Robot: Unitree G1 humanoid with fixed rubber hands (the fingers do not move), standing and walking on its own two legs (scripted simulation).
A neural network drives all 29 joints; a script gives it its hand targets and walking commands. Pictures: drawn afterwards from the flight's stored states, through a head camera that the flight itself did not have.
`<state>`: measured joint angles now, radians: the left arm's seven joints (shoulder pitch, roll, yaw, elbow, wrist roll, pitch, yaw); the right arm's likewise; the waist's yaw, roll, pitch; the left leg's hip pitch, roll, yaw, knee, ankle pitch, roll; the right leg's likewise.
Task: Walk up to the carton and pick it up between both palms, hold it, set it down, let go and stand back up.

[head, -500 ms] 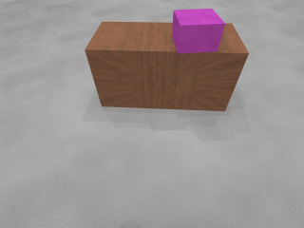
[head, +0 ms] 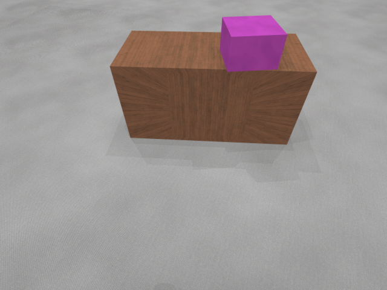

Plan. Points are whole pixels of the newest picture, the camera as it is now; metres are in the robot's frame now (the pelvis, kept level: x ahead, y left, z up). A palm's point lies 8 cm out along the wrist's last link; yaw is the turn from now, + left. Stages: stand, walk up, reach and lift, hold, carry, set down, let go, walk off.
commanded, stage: stand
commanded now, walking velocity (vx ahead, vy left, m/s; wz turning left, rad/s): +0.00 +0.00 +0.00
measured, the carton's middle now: (249, 42) +1.36 -0.30 -0.10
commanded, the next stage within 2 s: walk up in 1.64 s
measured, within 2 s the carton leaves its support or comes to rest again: neither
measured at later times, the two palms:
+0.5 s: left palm out of the picture -0.03 +0.19 -0.15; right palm out of the picture -0.03 -0.19 -0.15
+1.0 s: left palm out of the picture -0.04 +0.19 -0.15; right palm out of the picture -0.05 -0.20 -0.15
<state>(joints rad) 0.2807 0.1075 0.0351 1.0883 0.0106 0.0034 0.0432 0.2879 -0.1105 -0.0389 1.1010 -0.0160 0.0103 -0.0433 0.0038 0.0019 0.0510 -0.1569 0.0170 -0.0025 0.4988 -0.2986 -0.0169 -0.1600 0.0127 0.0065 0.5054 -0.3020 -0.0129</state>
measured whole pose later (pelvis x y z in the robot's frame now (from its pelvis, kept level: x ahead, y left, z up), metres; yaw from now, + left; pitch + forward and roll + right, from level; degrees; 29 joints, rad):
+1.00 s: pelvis -0.01 -0.01 +0.00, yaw +0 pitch -3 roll +0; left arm 0.30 0.08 0.02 1.16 0.01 0.00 0.05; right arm 0.30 -0.08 -0.02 1.18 -0.02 0.01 -0.05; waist 0.00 0.01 0.05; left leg -0.15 0.03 -0.01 0.46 -0.26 -0.03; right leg -0.15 0.03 0.00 0.46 -0.26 -0.02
